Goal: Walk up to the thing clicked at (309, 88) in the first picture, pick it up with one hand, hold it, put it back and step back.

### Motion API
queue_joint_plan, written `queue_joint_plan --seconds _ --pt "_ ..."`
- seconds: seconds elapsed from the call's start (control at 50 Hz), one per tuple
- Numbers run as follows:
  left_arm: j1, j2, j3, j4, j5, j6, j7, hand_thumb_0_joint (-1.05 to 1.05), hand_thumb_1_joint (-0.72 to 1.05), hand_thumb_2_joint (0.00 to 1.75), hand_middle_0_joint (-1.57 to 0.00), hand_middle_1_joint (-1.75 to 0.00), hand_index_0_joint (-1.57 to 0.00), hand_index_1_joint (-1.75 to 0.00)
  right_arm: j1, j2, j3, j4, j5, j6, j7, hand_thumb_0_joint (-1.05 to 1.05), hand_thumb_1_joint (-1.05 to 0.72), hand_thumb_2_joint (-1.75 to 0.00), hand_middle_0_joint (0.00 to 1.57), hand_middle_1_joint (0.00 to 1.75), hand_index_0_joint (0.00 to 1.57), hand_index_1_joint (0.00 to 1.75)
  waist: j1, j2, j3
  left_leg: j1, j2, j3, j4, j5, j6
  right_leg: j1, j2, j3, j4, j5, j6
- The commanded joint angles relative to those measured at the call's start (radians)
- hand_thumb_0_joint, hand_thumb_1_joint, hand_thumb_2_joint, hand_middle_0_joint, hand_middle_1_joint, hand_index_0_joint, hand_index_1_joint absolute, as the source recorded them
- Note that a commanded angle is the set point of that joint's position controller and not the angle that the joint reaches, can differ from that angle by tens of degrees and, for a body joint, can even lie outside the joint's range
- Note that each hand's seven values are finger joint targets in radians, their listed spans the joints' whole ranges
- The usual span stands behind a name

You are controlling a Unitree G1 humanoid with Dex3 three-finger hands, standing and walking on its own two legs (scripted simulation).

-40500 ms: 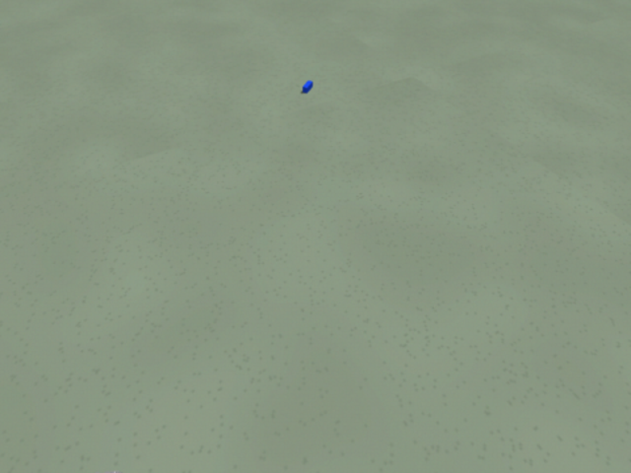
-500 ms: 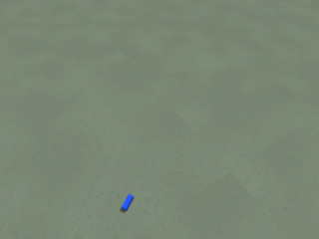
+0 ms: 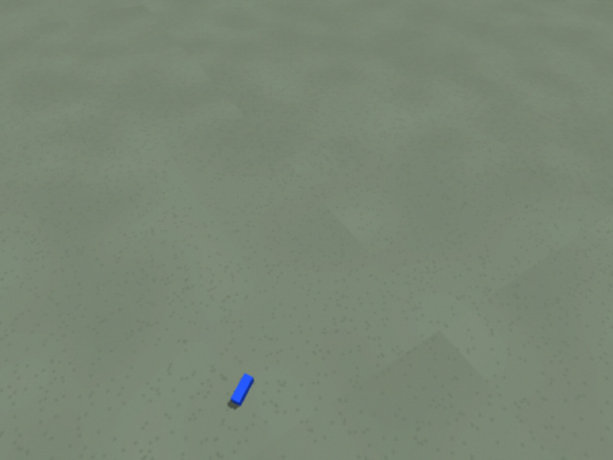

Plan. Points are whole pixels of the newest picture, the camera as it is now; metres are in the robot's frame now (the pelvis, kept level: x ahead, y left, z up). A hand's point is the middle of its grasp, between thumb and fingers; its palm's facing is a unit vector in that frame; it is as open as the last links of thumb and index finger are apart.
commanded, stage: stand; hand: left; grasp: from above
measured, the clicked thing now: (242, 389) +0.44 +0.20 -0.77
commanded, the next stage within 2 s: step back in 0.14 s
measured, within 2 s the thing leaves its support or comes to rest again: neither
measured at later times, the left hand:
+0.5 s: hand out of the picture +0.09 +0.31 -0.18, palm faces -0.01 -0.93 -0.38, open 7.4 cm
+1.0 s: hand out of the picture -0.05 +0.28 -0.15, palm faces -0.06 -0.91 -0.41, open 7.4 cm
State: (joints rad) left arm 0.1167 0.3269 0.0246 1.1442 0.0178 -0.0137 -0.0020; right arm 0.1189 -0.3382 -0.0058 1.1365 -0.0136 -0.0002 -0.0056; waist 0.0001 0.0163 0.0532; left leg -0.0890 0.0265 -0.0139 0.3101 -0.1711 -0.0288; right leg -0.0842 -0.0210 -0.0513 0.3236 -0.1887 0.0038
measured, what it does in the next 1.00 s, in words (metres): walks backwards: right foot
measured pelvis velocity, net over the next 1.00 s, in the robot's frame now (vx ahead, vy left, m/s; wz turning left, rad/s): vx -0.16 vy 0.02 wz -0.07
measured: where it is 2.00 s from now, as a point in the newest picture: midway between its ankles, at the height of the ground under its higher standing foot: outside the picture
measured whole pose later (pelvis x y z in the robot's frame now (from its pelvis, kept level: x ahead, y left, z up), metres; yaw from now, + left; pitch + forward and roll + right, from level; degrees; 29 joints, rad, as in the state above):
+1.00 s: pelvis -0.16 +0.02 -0.02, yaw -4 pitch -2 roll +1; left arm 0.17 0.34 0.07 0.86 0.03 0.04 0.00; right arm 0.14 -0.41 -0.05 0.88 0.01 0.05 -0.02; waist 0.01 0.03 0.15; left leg -0.47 -0.13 -0.13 1.14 -0.48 -0.01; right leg -0.27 0.00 0.04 0.62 -0.31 -0.02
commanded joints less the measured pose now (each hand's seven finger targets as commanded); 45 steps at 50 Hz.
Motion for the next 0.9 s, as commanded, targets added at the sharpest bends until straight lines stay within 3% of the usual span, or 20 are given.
queue_joint_plan --seconds 0.0,0.1,0.12,0.18,0.26,0.28,0.32,0.36,0.38,0.4,0.42,0.5,0.66,0.74,0.78,0.8,0.82,0.84,0.86,0.88 --pt "-0.043 0.215 0.035 -0.066 -0.004 -0.020 0.017 0.00 0.90 0.90 -0.20 -0.30 -0.20 -0.30 -0.051 -0.203 -0.036 -0.058 -0.004 -0.024 -0.009 0.00 -0.90 -0.90 0.20 0.30 0.20 0.30 0.005 -0.022 -0.065 -0.004 0.104 -0.078 -0.032 0.127 0.044 0.004 -0.116 0.098 -0.063 0.129 -0.016" --pt "-0.045 0.220 0.035 -0.071 -0.005 -0.022 0.018 0.00 0.90 0.90 -0.20 -0.30 -0.20 -0.30 -0.043 -0.201 -0.033 -0.058 -0.002 -0.025 -0.008 0.00 -0.90 -0.90 0.20 0.30 0.20 0.30 0.002 -0.015 -0.065 -0.015 0.102 -0.075 -0.036 0.138 0.042 0.013 -0.118 0.099 -0.057 0.159 -0.015" --pt "-0.040 0.292 0.080 -0.084 -0.027 -0.011 0.022 0.00 0.90 0.90 -0.20 -0.30 -0.20 -0.30 -0.085 -0.254 -0.050 -0.083 0.014 -0.007 0.001 0.00 -0.90 -0.90 0.20 0.30 0.20 0.30 0.007 -0.032 0.053 -0.108 0.077 -0.084 0.089 0.266 0.061 -0.071 -0.113 0.121 0.017 0.321 -0.027" --pt "-0.031 0.299 0.092 -0.136 -0.028 0.000 0.027 0.00 0.90 0.90 -0.20 -0.30 -0.20 -0.30 -0.030 -0.230 -0.056 -0.113 0.027 0.009 0.004 0.00 -0.90 -0.90 0.20 0.30 0.20 0.30 -0.011 -0.071 -0.057 -0.098 0.027 -0.035 0.248 0.225 0.061 -0.072 -0.173 0.165 0.038 0.367 -0.111" --pt "-0.130 0.314 0.101 -0.232 0.000 0.015 0.027 0.00 0.90 0.90 -0.20 -0.30 -0.20 -0.30 0.034 -0.220 -0.078 -0.154 0.015 0.037 0.012 0.00 -0.90 -0.90 0.20 0.30 0.20 0.30 -0.031 -0.206 -0.104 -0.129 -0.054 -0.022 0.534 -0.291 0.069 -0.187 -0.326 0.258 0.044 0.339 -0.245" --pt "-0.147 0.318 0.102 -0.252 0.007 0.019 0.028 0.00 0.90 0.90 -0.20 -0.30 -0.20 -0.30 0.056 -0.223 -0.083 -0.168 0.016 0.041 0.016 0.00 -0.90 -0.90 0.20 0.30 0.20 0.30 -0.041 -0.218 -0.099 -0.150 -0.045 -0.042 0.554 -0.328 0.077 -0.194 -0.331 0.252 0.065 0.329 -0.247" --pt "-0.165 0.299 0.093 -0.273 0.007 0.025 0.029 0.00 0.90 0.90 -0.20 -0.30 -0.20 -0.30 0.083 -0.219 -0.085 -0.176 0.016 0.037 0.017 0.00 -0.90 -0.90 0.20 0.30 0.20 0.30 -0.048 -0.210 -0.077 -0.167 -0.030 -0.031 0.425 -0.232 0.074 -0.179 -0.278 0.202 0.153 0.343 -0.200" --pt "-0.138 0.257 0.083 -0.290 -0.009 0.042 0.026 0.00 0.90 0.90 -0.20 -0.30 -0.20 -0.30 0.090 -0.253 -0.097 -0.186 -0.002 0.019 0.009 0.00 -0.90 -0.90 0.20 0.30 0.20 0.30 -0.036 -0.023 -0.069 -0.165 0.061 -0.108 0.126 0.241 0.075 -0.162 -0.130 0.102 0.348 0.193 -0.094" --pt "-0.102 0.208 0.073 -0.297 -0.024 0.053 0.027 0.00 0.90 0.90 -0.20 -0.30 -0.20 -0.30 0.059 -0.325 -0.114 -0.203 -0.022 0.012 0.006 0.00 -0.90 -0.90 0.20 0.30 0.20 0.30 -0.013 0.155 -0.072 -0.100 0.208 -0.320 0.064 0.468 0.134 -0.278 0.034 0.065 0.507 -0.059 -0.046" --pt "-0.091 0.209 0.077 -0.300 -0.019 0.063 0.036 0.00 0.90 0.90 -0.20 -0.30 -0.20 -0.30 0.071 -0.364 -0.122 -0.215 -0.018 0.006 0.004 0.00 -0.90 -0.90 0.20 0.30 0.20 0.30 -0.026 0.152 -0.084 -0.067 0.273 -0.377 0.083 0.643 0.200 -0.342 0.118 0.161 0.639 -0.434 -0.040" --pt "-0.068 0.214 0.078 -0.298 -0.014 0.065 0.046 0.00 0.90 0.90 -0.20 -0.30 -0.20 -0.30 0.056 -0.386 -0.127 -0.237 -0.014 0.004 0.000 0.00 -0.90 -0.90 0.20 0.30 0.20 0.30 -0.036 0.182 -0.110 -0.076 0.320 -0.444 0.074 0.620 0.239 -0.362 0.133 0.235 0.743 -0.489 -0.036" --pt "0.006 0.241 0.082 -0.274 -0.021 0.066 0.047 0.00 0.90 0.90 -0.20 -0.30 -0.20 -0.30 -0.042 -0.280 -0.106 -0.295 -0.020 0.003 -0.025 0.00 -0.90 -0.90 0.20 0.30 0.20 0.30 0.030 0.122 -0.113 -0.012 0.212 -0.223 0.158 0.526 0.232 -0.420 0.111 0.251 0.887 -0.321 -0.026" --pt "-0.005 0.230 0.097 -0.342 -0.009 0.048 0.031 0.00 0.90 0.90 -0.20 -0.30 -0.20 -0.30 0.070 -0.290 -0.114 -0.325 -0.010 0.006 -0.032 0.00 -0.90 -0.90 0.20 0.30 0.20 0.30 -0.048 0.119 -0.120 0.106 0.260 -0.248 0.191 0.495 0.295 -0.390 0.069 0.179 0.627 -0.340 0.019" --pt "0.073 0.224 0.105 -0.318 -0.003 0.038 0.020 0.00 0.90 0.90 -0.20 -0.30 -0.20 -0.30 0.017 -0.306 -0.110 -0.352 -0.006 0.017 -0.024 0.00 -0.90 -0.90 0.20 0.30 0.20 0.30 -0.018 0.134 -0.154 -0.021 0.224 -0.205 0.216 0.316 0.245 -0.214 0.043 0.092 0.363 -0.244 -0.008" --pt "0.157 0.215 0.108 -0.286 0.005 0.032 0.017 0.00 0.90 0.90 -0.20 -0.30 -0.20 -0.30 -0.022 -0.303 -0.107 -0.355 0.005 0.027 -0.018 0.00 -0.90 -0.90 0.20 0.30 0.20 0.30 0.025 0.124 -0.161 -0.128 0.191 -0.176 0.268 0.220 0.185 -0.071 0.040 0.062 0.132 -0.049 -0.038" --pt "0.161 0.261 0.119 -0.292 0.019 0.025 0.019 0.00 0.90 0.90 -0.20 -0.30 -0.20 -0.30 -0.026 -0.272 -0.097 -0.358 0.014 0.029 -0.016 0.00 -0.90 -0.90 0.20 0.30 0.20 0.30 0.026 0.031 -0.138 -0.268 0.138 -0.144 0.325 0.091 0.125 -0.026 -0.040 0.198 0.104 -0.019 -0.069" --pt "0.126 0.349 0.138 -0.321 0.015 0.023 0.017 0.00 0.90 0.90 -0.20 -0.30 -0.20 -0.30 -0.058 -0.231 -0.089 -0.378 0.021 0.028 -0.013 0.00 -0.90 -0.90 0.20 0.30 0.20 0.30 0.034 -0.192 -0.070 -0.408 -0.058 -0.049 0.491 -0.189 0.052 -0.082 -0.217 0.471 0.034 0.013 -0.193" --pt "0.059 0.416 0.150 -0.358 0.021 0.022 0.017 0.00 0.90 0.90 -0.20 -0.30 -0.20 -0.30 -0.069 -0.237 -0.098 -0.363 0.015 0.034 -0.025 0.00 -0.90 -0.90 0.20 0.30 0.20 0.30 0.057 -0.299 -0.023 -0.375 -0.129 -0.074 0.758 -0.454 0.028 -0.263 -0.395 0.645 -0.028 0.081 -0.339" --pt "0.008 0.371 0.144 -0.387 0.018 0.017 0.020 0.00 0.90 0.90 -0.20 -0.30 -0.20 -0.30 -0.030 -0.256 -0.100 -0.343 0.014 0.038 -0.025 0.00 -0.90 -0.90 0.20 0.30 0.20 0.30 0.027 -0.223 0.007 -0.358 -0.117 -0.165 0.890 -0.435 0.025 -0.307 -0.388 0.608 -0.020 0.135 -0.333" --pt "-0.038 0.325 0.132 -0.398 0.006 0.015 0.026 0.00 0.90 0.90 -0.20 -0.30 -0.20 -0.30 0.016 -0.254 -0.096 -0.327 0.025 0.036 -0.023 0.00 -0.90 -0.90 0.20 0.30 0.20 0.30 -0.006 -0.141 0.010 -0.372 -0.137 -0.192 0.925 -0.368 0.027 -0.264 -0.294 0.449 0.044 0.264 -0.287"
